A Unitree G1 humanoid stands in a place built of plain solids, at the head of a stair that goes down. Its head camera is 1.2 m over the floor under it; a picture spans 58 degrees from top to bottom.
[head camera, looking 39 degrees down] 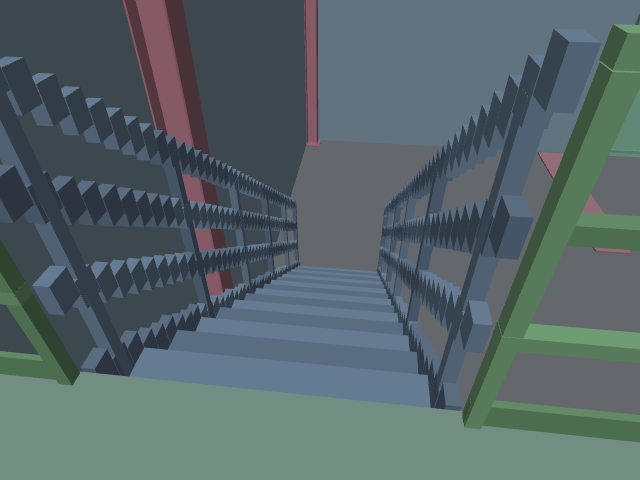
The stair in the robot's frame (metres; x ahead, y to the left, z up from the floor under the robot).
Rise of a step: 0.19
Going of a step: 0.24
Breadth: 1.19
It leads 7 degrees to the right of straight ahead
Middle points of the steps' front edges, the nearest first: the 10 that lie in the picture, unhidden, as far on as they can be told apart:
0.75 0.17 0.00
0.99 0.14 -0.19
1.23 0.12 -0.38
1.47 0.09 -0.57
1.72 0.06 -0.76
1.96 0.03 -0.95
2.20 0.01 -1.14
2.44 -0.02 -1.33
2.69 -0.05 -1.52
2.93 -0.08 -1.71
